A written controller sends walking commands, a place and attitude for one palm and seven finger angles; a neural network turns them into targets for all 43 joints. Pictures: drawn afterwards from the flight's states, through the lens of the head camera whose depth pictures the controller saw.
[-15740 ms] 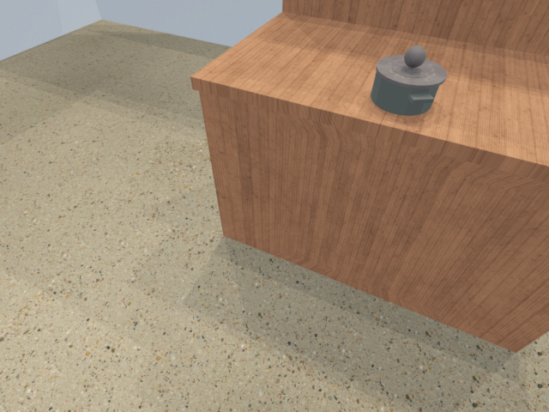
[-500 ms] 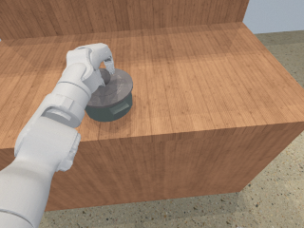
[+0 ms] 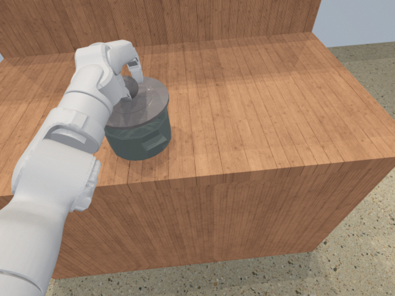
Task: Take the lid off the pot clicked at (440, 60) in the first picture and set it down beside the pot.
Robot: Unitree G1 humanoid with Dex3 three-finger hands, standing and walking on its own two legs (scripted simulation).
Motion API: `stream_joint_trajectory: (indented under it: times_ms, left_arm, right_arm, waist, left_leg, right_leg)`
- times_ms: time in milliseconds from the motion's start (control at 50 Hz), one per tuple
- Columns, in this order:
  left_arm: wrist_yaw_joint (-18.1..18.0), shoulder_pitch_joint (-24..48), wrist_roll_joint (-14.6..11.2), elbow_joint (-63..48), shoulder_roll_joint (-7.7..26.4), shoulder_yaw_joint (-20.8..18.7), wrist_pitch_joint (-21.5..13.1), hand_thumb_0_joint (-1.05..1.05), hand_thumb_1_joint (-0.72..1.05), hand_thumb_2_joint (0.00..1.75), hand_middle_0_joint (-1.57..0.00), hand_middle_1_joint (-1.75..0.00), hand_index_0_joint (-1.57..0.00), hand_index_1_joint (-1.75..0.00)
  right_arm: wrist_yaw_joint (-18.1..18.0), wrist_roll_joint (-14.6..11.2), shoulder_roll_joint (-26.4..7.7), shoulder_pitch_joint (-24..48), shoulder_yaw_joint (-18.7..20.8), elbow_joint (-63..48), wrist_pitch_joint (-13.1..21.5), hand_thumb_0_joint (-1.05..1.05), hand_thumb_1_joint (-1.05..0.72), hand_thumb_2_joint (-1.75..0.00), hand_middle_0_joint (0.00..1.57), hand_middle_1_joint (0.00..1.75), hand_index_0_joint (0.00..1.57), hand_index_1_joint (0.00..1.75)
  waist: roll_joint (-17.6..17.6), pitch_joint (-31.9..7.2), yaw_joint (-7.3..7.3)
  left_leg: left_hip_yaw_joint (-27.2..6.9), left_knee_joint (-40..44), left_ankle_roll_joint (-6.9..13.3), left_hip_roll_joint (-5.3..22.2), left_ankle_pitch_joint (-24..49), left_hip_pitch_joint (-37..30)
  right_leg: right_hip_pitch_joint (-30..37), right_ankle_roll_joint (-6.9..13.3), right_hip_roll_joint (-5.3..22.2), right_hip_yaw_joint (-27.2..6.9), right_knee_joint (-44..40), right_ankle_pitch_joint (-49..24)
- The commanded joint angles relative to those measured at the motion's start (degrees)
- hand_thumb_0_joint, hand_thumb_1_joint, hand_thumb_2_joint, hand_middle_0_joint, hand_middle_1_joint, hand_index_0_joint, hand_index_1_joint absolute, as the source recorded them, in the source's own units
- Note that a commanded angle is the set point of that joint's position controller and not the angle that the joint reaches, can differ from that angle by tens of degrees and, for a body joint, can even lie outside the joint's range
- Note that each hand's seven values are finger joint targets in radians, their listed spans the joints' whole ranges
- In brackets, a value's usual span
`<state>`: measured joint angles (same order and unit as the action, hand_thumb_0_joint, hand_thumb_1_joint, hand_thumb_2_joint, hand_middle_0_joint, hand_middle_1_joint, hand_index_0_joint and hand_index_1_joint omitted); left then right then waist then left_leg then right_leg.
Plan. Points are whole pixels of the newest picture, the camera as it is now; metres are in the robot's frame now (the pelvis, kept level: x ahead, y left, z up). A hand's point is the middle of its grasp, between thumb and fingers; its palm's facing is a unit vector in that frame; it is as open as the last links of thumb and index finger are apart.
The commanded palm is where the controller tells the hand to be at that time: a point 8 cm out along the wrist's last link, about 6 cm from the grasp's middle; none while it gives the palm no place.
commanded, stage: lift the lid straight up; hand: left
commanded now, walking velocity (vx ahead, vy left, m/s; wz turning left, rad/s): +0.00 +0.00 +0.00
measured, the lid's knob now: (126, 87) +0.50 +0.13 +0.18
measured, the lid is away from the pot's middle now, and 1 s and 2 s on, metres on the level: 0.00 0.02 0.08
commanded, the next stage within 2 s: move the lid sideways beside the pot in 1.42 s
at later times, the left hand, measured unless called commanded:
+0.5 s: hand (104, 70) +0.47 +0.15 +0.24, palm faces -0.30 -0.13 -0.95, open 8.0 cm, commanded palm +0.47 +0.15 +0.31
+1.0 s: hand (99, 44) +0.49 +0.15 +0.29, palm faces -0.22 -0.16 -0.96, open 8.1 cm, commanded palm +0.47 +0.15 +0.35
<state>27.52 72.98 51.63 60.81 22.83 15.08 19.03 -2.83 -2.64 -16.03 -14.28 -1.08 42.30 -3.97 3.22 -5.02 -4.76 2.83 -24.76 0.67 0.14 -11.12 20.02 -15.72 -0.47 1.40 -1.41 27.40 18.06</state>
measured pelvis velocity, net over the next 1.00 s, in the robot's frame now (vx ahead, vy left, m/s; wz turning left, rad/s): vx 0.00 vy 0.01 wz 0.01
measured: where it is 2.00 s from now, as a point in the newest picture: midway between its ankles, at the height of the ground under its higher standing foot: outside the picture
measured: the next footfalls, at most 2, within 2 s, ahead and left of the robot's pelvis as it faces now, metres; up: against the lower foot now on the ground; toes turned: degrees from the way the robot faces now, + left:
none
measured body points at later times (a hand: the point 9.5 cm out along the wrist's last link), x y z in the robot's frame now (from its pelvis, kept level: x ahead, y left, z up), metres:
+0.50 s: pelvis -0.01 +0.01 +0.00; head +0.02 -0.01 +0.45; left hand +0.48 +0.16 +0.30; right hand +0.08 -0.26 -0.13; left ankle +0.01 +0.12 -0.74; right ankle -0.05 -0.12 -0.74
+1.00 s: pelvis +0.00 +0.01 +0.00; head +0.02 -0.01 +0.45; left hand +0.49 +0.15 +0.34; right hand +0.07 -0.26 -0.13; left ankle +0.01 +0.12 -0.74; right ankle -0.05 -0.12 -0.74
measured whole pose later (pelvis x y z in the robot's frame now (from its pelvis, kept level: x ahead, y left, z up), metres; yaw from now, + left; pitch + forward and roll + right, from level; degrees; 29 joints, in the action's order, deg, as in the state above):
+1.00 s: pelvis +0.00 +0.01 +0.00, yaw +0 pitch +8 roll +1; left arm 31.2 85.8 54.2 64.3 26.4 14.8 22.1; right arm -2.3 -2.4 -16.3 -15.6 -1.2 42.9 -1.0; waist 2.5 -5.5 -5.8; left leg 2.5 -24.3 1.0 -0.3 -10.5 21.6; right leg -16.9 -1.0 1.8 -1.2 26.3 17.2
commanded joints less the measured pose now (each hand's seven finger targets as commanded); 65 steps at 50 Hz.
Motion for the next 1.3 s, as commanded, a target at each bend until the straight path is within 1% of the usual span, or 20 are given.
stream_joint_trajectory:
  times_ms: [0, 140, 200, 260, 320, 360, 440, 560, 620, 680, 800, 860, 960, 1020, 1040, 1120, 1160, 1180, 1220, 1280]
  left_arm:
    - [-1.72, 37.79, 1.74, -12.31, 16.01, -3.58, 0.59, 0.00, 0.67, 0.91, -0.81, -1.10, -0.77, -1.08]
    - [-0.64, 41.41, 1.36, -13.11, 12.94, -0.51, 0.13, 0.00, 0.67, 0.91, -0.81, -1.10, -0.77, -1.08]
    - [-0.76, 43.14, 1.96, -13.68, 15.77, -2.54, -0.14, 0.00, 0.67, 0.91, -0.81, -1.10, -0.77, -1.08]
    - [-0.44, 43.93, 1.84, -13.99, 12.01, 0.41, -0.14, 0.00, 0.67, 0.91, -0.81, -1.10, -0.77, -1.08]
    - [-0.42, 41.42, 2.54, -7.39, 15.05, -1.80, 1.41, 0.00, 0.67, 0.91, -0.81, -1.10, -0.77, -1.08]
    - [-0.45, 44.21, 2.48, -9.50, 17.14, -2.93, 1.12, 0.00, 0.67, 0.91, -0.81, -1.10, -0.77, -1.08]
    - [-0.54, 47.59, 2.32, -9.36, 12.71, 0.37, 0.95, 0.00, 0.67, 0.91, -0.81, -1.10, -0.77, -1.08]
    - [-0.33, 48.70, 3.28, -11.07, 16.25, -2.50, 0.43, 0.00, 0.67, 0.91, -0.81, -1.10, -0.77, -1.08]
    - [-0.10, 46.83, 3.65, -4.36, 14.43, -1.05, 2.36, 0.00, 0.67, 0.91, -0.81, -1.10, -0.77, -1.08]
    - [-0.49, 50.31, 3.84, -8.99, 16.20, -2.31, 1.75, 0.00, 0.67, 0.91, -0.81, -1.10, -0.77, -1.08]
    - [0.02, 50.02, 4.51, -5.73, 15.68, -1.56, 3.17, 0.00, 0.67, 0.91, -0.81, -1.10, -0.77, -1.08]
    - [0.00, 53.91, 4.37, -10.72, 15.75, -1.17, 2.52, 0.00, 0.67, 0.91, -0.81, -1.10, -0.77, -1.08]
    - [0.52, 53.60, 4.94, -11.14, 18.73, -3.40, 2.56, 0.00, 0.67, 0.91, -0.81, -1.10, -0.77, -1.08]
    - [1.06, 50.88, 5.06, -6.17, 16.89, -2.07, 4.27, 0.00, 0.67, 0.91, -0.81, -1.10, -0.77, -1.08]
    - [1.08, 51.31, 3.61, -8.43, 13.82, -0.30, 4.12, 0.00, 0.67, 0.91, -0.81, -1.10, -0.77, -1.08]
    - [1.46, 51.79, 5.14, -9.01, 15.97, -1.56, 4.79, 0.00, 0.67, 0.91, -0.81, -1.10, -0.77, -1.08]
    - [1.70, 53.22, 4.63, -10.63, 14.63, -0.56, 4.85, 0.00, 0.67, 0.91, -0.81, -1.10, -0.77, -1.08]
    - [1.80, 51.93, 4.82, -7.42, 13.72, -0.10, 5.54, 0.00, 0.67, 0.91, -0.81, -1.10, -0.77, -1.08]
    - [1.79, 52.13, 5.10, -7.08, 15.14, -0.60, 6.01, 0.00, 0.67, 0.91, -0.81, -1.10, -0.77, -1.08]
    - [1.62, 53.68, 4.91, -7.35, 13.15, 0.65, 6.28, 0.00, 0.67, 0.91, -0.81, -1.10, -0.77, -1.08]
  right_arm:
    - [-0.43, 0.09, -7.38, 2.46, 1.95, -6.48, 1.91, 0.00, -0.90, -0.90, 0.20, 0.30, 0.20, 0.30]
    - [-0.57, 0.15, -7.10, 2.15, 2.13, -6.52, 2.50, 0.00, -0.90, -0.90, 0.20, 0.30, 0.20, 0.30]
    - [-0.60, 0.15, -7.13, 2.10, 2.03, -6.35, 2.97, 0.00, -0.90, -0.90, 0.20, 0.30, 0.20, 0.30]
    - [-0.20, 0.03, -6.90, 1.79, 2.07, -6.22, 3.18, 0.00, -0.90, -0.90, 0.20, 0.30, 0.20, 0.30]
    - [-0.44, 0.02, -7.57, 1.34, 1.85, -5.24, 2.52, 0.00, -0.90, -0.90, 0.20, 0.30, 0.20, 0.30]
    - [-0.49, 0.19, -7.78, 1.35, 1.76, -5.73, 2.69, 0.00, -0.90, -0.90, 0.20, 0.30, 0.20, 0.30]
    - [-0.56, -0.01, -7.50, 0.85, 1.98, -5.34, 3.43, 0.00, -0.90, -0.90, 0.20, 0.30, 0.20, 0.30]
    - [-0.04, 0.46, -7.65, -0.12, 2.15, -5.22, 4.48, 0.00, -0.90, -0.90, 0.20, 0.30, 0.20, 0.30]
    - [-0.25, -0.11, -7.92, -0.31, 1.94, -4.31, 3.80, 0.00, -0.90, -0.90, 0.20, 0.30, 0.20, 0.30]
    - [-0.01, 0.46, -7.89, 0.04, 2.04, -5.10, 4.70, 0.00, -0.90, -0.90, 0.20, 0.30, 0.20, 0.30]
    - [-0.04, 0.16, -8.04, -0.16, 1.95, -4.86, 4.21, 0.00, -0.90, -0.90, 0.20, 0.30, 0.20, 0.30]
    - [0.19, 0.31, -7.90, -0.24, 2.05, -5.42, 4.90, 0.00, -0.90, -0.90, 0.20, 0.30, 0.20, 0.30]
    - [0.35, 0.45, -7.67, 0.16, 2.00, -5.58, 5.29, 0.00, -0.90, -0.90, 0.20, 0.30, 0.20, 0.30]
    - [0.32, -0.05, -7.91, 0.33, 1.79, -5.01, 4.65, 0.00, -0.90, -0.90, 0.20, 0.30, 0.20, 0.30]
    - [0.47, -0.15, -8.11, 0.63, 1.91, -5.28, 4.62, 0.00, -0.90, -0.90, 0.20, 0.30, 0.20, 0.30]
    - [0.71, 0.14, -7.63, 1.66, 1.72, -5.72, 4.77, 0.00, -0.90, -0.90, 0.20, 0.30, 0.20, 0.30]
    - [0.87, -0.02, -7.52, 1.66, 1.61, -5.79, 4.66, 0.00, -0.90, -0.90, 0.20, 0.30, 0.20, 0.30]
    - [0.66, -0.20, -7.47, 2.24, 1.61, -5.52, 4.52, 0.00, -0.90, -0.90, 0.20, 0.30, 0.20, 0.30]
    - [0.40, -0.30, -7.71, 2.47, 1.35, -5.37, 4.28, 0.00, -0.90, -0.90, 0.20, 0.30, 0.20, 0.30]
    - [0.29, -0.35, -7.62, 3.01, 1.16, -5.29, 4.16, 0.00, -0.90, -0.90, 0.20, 0.30, 0.20, 0.30]
  waist:
    - [-7.56, -22.49, 0.22]
    - [-5.59, -21.92, -0.80]
    - [-3.54, -24.71, -0.55]
    - [-1.95, -23.97, -1.09]
    - [-6.19, -19.48, -1.03]
    - [-6.02, -22.05, -0.76]
    - [-4.33, -22.09, -1.88]
    - [-2.83, -27.57, -0.94]
    - [-5.92, -20.41, -1.67]
    - [-3.83, -25.36, -0.70]
    - [-6.23, -22.49, -1.35]
    - [-3.25, -27.88, -1.26]
    - [-3.97, -29.56, -0.37]
    - [-5.74, -22.98, -0.79]
    - [-2.53, -22.96, -0.99]
    - [-4.29, -25.28, -0.43]
    - [-4.96, -24.95, -0.77]
    - [-4.93, -21.94, -1.07]
    - [-7.13, -22.01, -1.07]
    - [-6.34, -21.86, -1.42]
  left_leg:
    - [-0.44, -2.19, 4.46, -3.97, 19.95, -18.77]
    - [-1.19, -2.06, 4.25, -4.02, 16.79, -20.02]
    - [-1.63, -2.39, 4.08, -3.85, 18.26, -21.43]
    - [-1.78, -2.68, 3.92, -3.63, 20.06, -22.22]
    - [-1.51, -1.54, 3.92, -3.84, 15.05, -18.03]
    - [-1.28, -1.32, 4.02, -3.97, 15.21, -18.17]
    - [-1.77, -1.53, 3.89, -3.62, 16.00, -19.96]
    - [-2.60, -2.51, 3.71, -3.30, 22.54, -22.54]
    - [-1.84, -0.82, 3.69, -3.42, 15.94, -18.06]
    - [-2.59, -1.90, 3.78, -3.30, 21.87, -21.09]
    - [-1.88, -1.19, 3.93, -3.45, 18.52, -18.83]
    - [-2.26, -2.06, 3.90, -3.29, 23.01, -22.28]
    - [-2.25, -3.04, 3.98, -3.42, 26.75, -22.10]
    - [-1.77, -2.12, 4.02, -3.47, 23.51, -18.80]
    - [-1.72, -2.38, 3.78, -3.24, 25.99, -20.34]
    - [-2.08, -2.81, 3.95, -3.45, 25.72, -20.81]
    - [-2.01, -2.36, 3.96, -3.46, 24.64, -20.85]
    - [-1.78, -2.29, 4.07, -3.40, 22.58, -19.79]
    - [-1.72, -1.63, 4.05, -3.63, 20.16, -18.46]
    - [-1.74, -1.49, 4.07, -3.59, 19.35, -18.82]
  right_leg:
    - [0.78, 1.46, -3.42, 1.92, -2.40, -28.96]
    - [-1.96, 1.85, -3.78, 2.35, -3.04, -24.31]
    - [-1.42, 1.93, -3.66, 2.07, -2.28, -24.99]
    - [-3.01, 2.04, -3.81, 2.48, -2.39, -24.22]
    - [-3.19, 2.10, -3.94, 2.70, -3.18, -22.14]
    - [-1.14, 2.02, -3.66, 2.34, -3.00, -23.58]
    - [-3.80, 2.18, -3.88, 2.63, -3.59, -21.92]
    - [-2.06, 2.03, -3.88, 2.48, -2.36, -24.38]
    - [-4.15, 2.03, -3.95, 2.89, -3.59, -20.95]
    - [-2.42, 2.18, -3.82, 2.53, -2.71, -23.77]
    - [-2.71, 1.94, -3.87, 2.60, -3.61, -22.63]
    - [-1.65, 1.84, -3.67, 2.13, -3.07, -24.78]
    - [0.38, 1.74, -3.43, 1.98, -2.32, -27.48]
    - [-1.58, 1.82, -3.55, 2.37, -3.16, -26.01]
    - [-2.46, 2.14, -3.33, 2.54, -3.34, -26.97]
    - [-1.18, 1.76, -3.38, 2.22, -2.75, -26.54]
    - [-1.11, 1.68, -3.25, 2.34, -3.09, -26.18]
    - [-2.78, 1.84, -3.27, 2.43, -3.41, -24.88]
    - [-1.56, 1.75, -3.25, 2.40, -3.63, -24.62]
    - [-2.40, 1.87, -3.12, 2.48, -3.68, -24.12]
